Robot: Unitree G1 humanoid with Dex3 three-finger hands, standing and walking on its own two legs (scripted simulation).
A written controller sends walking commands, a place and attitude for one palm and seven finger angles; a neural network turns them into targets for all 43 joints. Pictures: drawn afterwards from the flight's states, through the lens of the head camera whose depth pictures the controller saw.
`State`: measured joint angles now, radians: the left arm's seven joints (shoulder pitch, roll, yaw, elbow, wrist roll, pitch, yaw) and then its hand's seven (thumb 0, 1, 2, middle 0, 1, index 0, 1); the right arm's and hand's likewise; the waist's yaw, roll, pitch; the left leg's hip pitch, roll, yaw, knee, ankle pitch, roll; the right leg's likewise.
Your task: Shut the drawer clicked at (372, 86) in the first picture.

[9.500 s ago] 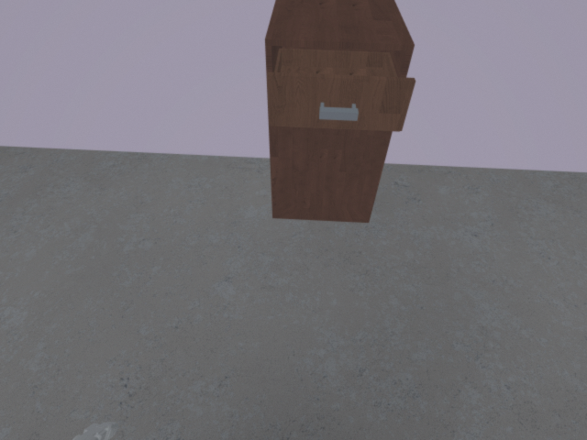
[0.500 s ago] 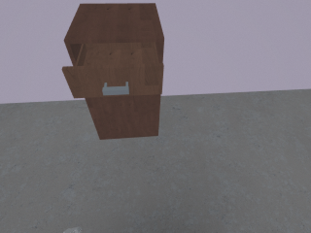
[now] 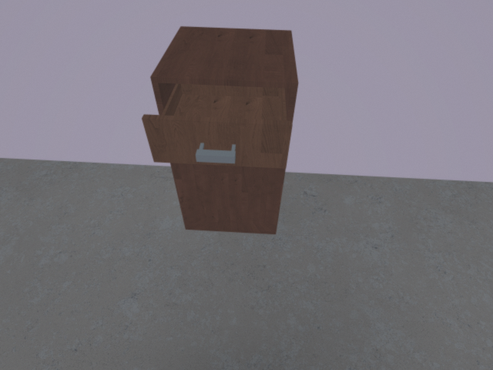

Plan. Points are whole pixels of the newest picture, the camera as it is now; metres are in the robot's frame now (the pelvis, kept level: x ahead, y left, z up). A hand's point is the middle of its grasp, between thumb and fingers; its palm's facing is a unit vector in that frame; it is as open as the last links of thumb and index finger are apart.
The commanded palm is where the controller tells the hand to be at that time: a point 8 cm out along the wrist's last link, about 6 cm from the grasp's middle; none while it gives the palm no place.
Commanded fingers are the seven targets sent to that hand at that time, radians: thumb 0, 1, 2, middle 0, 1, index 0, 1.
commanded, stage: take the last steps up to it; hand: left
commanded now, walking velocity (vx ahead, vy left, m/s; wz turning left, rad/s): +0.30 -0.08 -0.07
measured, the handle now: (216, 151) +0.68 +0.15 -0.07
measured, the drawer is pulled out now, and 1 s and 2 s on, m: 0.19 0.19 0.19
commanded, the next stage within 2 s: come to a stop and stand still in 0.70 s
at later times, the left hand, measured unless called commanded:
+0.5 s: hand (170, 332) +0.23 +0.18 -0.18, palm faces -0.06 -0.98 -0.18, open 7.4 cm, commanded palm none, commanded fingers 0.00 0.90 0.90 -0.20 -0.30 -0.20 -0.30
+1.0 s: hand (217, 303) +0.30 +0.10 -0.19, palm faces +0.03 -0.98 -0.18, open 7.3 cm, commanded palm none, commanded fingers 0.00 0.90 0.90 -0.20 -0.30 -0.20 -0.30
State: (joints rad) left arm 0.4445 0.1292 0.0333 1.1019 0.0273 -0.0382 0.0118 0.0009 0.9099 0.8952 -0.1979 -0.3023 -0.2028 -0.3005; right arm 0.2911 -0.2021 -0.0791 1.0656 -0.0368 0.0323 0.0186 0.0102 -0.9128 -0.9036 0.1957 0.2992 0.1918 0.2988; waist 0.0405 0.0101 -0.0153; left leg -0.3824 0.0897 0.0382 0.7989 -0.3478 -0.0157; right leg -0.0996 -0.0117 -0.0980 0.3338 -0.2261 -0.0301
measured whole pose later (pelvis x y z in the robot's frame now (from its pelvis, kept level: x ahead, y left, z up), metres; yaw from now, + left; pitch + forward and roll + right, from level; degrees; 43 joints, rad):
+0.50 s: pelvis +0.14 +0.00 -0.01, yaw -4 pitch -1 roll +1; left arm 0.17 0.20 0.07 1.03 0.02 0.01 -0.03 0.00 0.91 0.90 -0.19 -0.30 -0.20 -0.30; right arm 0.47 -0.08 -0.03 1.14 -0.04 -0.06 -0.03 0.01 -0.91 -0.90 0.20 0.30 0.20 0.30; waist -0.04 -0.03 0.06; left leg 0.07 0.05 0.16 0.30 -0.34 -0.03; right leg -0.60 -0.10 -0.07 0.83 -0.15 -0.01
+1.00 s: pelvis +0.27 -0.07 -0.01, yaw -3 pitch -1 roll -2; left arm 0.25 0.14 0.03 1.10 0.01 -0.03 0.03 -0.01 0.93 0.90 -0.20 -0.30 -0.20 -0.30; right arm 0.17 -0.16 -0.04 1.04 -0.02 -0.02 -0.03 0.00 -0.92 -0.90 0.19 0.30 0.19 0.30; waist 0.03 0.03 0.03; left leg -0.29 0.07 0.05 0.54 -0.20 -0.02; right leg -0.22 0.04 -0.17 0.48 -0.24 -0.08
